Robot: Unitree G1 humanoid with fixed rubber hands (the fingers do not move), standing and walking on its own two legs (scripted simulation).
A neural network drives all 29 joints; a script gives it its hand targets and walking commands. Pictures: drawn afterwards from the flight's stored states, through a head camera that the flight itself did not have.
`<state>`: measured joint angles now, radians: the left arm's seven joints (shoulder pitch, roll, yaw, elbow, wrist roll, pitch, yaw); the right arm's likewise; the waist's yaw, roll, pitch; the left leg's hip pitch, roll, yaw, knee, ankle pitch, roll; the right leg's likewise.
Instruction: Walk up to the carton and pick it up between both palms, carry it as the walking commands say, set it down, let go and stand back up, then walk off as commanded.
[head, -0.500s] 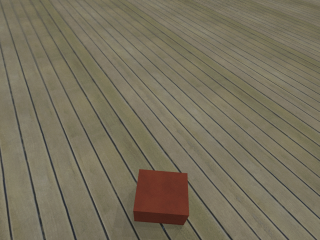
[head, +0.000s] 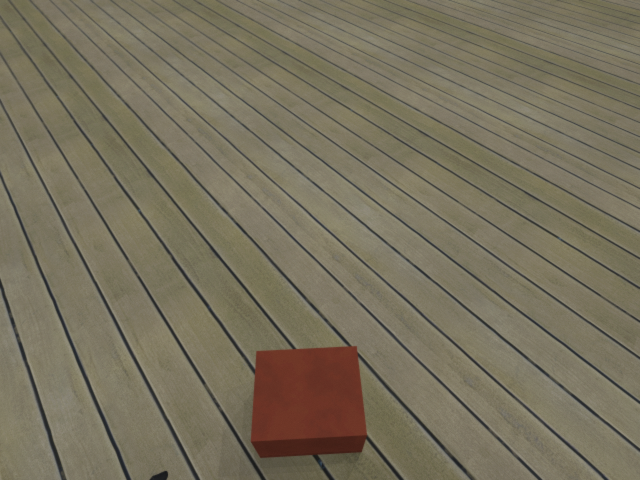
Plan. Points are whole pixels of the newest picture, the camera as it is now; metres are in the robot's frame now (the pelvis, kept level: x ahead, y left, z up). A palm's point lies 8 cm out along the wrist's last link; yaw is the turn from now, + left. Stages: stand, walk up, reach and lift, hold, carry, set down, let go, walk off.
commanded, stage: walk up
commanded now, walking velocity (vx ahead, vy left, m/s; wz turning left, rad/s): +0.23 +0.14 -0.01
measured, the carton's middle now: (308, 401) +0.44 +0.03 -0.68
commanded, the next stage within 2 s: none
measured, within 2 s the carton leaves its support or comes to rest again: neither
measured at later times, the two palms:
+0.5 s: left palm out of the picture +0.06 +0.25 -0.12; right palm out of the picture +0.10 -0.22 -0.13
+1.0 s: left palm out of the picture +0.04 +0.29 -0.13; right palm out of the picture +0.02 -0.18 -0.12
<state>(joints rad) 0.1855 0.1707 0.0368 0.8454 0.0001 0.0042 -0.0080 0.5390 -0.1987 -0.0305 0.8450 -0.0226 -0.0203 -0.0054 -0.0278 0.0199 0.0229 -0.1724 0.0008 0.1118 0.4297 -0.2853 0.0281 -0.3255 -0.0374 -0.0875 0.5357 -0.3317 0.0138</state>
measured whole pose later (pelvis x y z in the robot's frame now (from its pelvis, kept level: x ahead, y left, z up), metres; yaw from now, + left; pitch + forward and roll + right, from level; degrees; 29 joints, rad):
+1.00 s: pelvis +0.00 +0.06 +0.00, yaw +0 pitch +1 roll +0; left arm 0.33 0.17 0.03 0.85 0.00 0.05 0.01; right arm 0.34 -0.18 -0.03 0.86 -0.02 0.01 -0.01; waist -0.03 -0.02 0.03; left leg -0.26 -0.02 0.07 0.39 -0.14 0.05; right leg -0.23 -0.02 -0.08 0.46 -0.29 0.00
